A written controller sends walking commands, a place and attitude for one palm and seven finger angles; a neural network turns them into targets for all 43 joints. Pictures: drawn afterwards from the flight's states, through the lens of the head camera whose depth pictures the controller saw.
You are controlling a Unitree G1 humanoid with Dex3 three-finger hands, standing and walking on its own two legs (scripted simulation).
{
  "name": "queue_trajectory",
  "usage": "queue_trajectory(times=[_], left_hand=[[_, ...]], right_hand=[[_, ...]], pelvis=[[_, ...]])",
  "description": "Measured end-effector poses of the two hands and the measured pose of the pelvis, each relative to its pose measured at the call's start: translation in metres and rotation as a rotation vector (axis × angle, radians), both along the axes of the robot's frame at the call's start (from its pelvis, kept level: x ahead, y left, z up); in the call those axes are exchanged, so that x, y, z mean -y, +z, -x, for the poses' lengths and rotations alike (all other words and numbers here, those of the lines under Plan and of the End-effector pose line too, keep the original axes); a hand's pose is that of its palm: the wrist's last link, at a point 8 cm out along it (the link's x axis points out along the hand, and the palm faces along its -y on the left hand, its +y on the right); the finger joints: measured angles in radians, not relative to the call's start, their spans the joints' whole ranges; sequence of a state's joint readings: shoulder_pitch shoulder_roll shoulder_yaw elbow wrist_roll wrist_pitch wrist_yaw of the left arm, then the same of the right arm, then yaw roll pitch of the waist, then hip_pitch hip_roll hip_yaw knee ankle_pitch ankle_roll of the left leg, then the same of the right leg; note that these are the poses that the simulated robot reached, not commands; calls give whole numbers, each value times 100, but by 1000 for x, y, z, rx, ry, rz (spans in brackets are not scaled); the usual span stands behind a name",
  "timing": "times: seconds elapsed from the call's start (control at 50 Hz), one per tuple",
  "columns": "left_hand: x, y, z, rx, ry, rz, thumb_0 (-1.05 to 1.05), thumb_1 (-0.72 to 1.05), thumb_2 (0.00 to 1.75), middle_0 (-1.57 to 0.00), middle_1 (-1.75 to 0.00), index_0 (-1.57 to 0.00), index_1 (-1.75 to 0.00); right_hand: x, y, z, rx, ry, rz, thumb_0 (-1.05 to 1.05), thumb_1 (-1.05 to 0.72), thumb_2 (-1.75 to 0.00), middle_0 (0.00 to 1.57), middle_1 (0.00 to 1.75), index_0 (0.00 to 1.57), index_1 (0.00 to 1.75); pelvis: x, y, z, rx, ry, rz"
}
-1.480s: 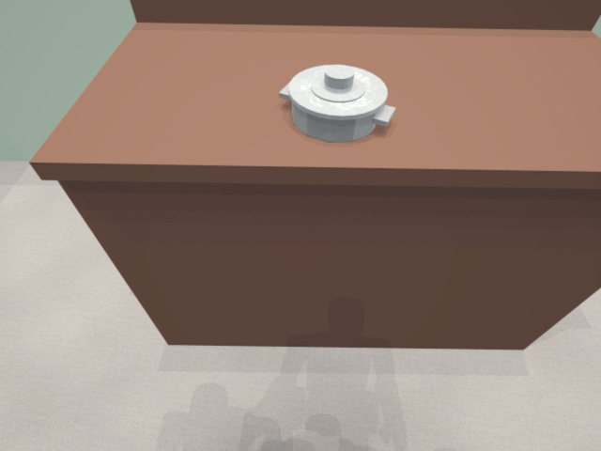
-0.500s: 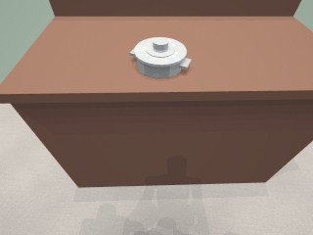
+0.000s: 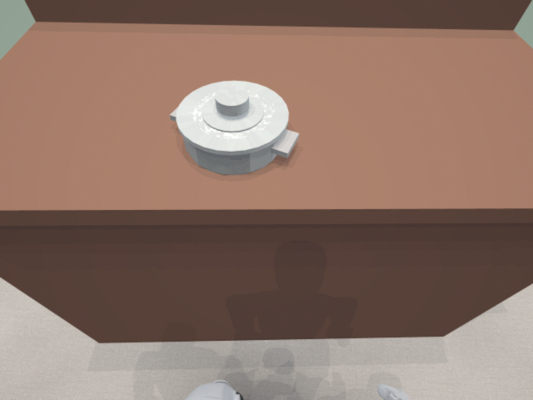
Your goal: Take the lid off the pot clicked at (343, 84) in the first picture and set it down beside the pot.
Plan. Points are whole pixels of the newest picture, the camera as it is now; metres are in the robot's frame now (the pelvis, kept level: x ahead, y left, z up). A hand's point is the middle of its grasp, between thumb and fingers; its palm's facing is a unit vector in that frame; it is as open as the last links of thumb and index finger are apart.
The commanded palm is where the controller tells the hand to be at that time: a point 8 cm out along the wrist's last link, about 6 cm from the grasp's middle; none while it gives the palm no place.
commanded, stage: come to a stop and stand still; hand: left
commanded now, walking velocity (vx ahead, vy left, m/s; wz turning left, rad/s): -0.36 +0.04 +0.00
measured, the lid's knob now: (232, 100) +0.50 +0.11 +0.17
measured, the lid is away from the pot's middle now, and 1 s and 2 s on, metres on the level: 0.00 0.00 0.00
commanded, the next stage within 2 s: look again from close up in 1.06 s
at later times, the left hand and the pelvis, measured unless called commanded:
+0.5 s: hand out of the picture +0.05 +0.15 -0.15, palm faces +0.07 -0.94 -0.35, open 7.3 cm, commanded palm none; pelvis +0.01 -0.07 +0.00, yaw +2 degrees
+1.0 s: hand out of the picture +0.01 +0.17 -0.16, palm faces +0.09 -0.97 -0.23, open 7.4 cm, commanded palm none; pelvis -0.03 -0.03 +0.01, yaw +3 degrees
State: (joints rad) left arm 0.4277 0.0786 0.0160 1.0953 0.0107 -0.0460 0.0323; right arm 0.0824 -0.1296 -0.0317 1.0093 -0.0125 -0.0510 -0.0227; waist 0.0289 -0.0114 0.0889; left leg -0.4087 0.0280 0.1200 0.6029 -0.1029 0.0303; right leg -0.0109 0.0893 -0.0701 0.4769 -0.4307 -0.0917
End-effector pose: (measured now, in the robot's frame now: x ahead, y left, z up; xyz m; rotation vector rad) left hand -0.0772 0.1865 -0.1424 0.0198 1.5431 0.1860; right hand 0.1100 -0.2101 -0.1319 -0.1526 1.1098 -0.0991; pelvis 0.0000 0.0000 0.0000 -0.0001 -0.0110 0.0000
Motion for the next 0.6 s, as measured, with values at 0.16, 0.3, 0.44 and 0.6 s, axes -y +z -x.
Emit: queue_trajectory(times=[0.16, 0.3, 0.44, 0.6], left_hand=[[-12, -2, -97, 137, -34, -69, 1, 91, 89, -20, -30, -20, -30], [-27, 19, -146, 293, -57, -210, 1, 94, 89, -20, -30, -20, -30], [-8, 27, -129, 267, -103, -257, 0, 92, 89, -20, -30, -20, -30], [-3, 30, -96, 221, -87, -219, 0, 91, 89, -20, -30, -20, -30]], right_hand=[[4, 3, -18, -7, -39, -6, -1, -92, -90, 20, 30, 20, 30], [62, -6, -18, -70, 12, 25, -2, -93, -90, 20, 30, 20, 30], [118, -14, -10, -90, -15, 56, 0, -91, -90, 20, 30, 20, 30], [122, 4, 10, -121, 1, 83, 1, -91, -90, 20, 30, 19, 30]], pelvis=[[14, 3, -22, 16, 2, -25], [50, 0, -18, 1, 35, -12], [72, -5, -12, 3, 33, -36], [67, 8, -1, -9, 37, -61]])
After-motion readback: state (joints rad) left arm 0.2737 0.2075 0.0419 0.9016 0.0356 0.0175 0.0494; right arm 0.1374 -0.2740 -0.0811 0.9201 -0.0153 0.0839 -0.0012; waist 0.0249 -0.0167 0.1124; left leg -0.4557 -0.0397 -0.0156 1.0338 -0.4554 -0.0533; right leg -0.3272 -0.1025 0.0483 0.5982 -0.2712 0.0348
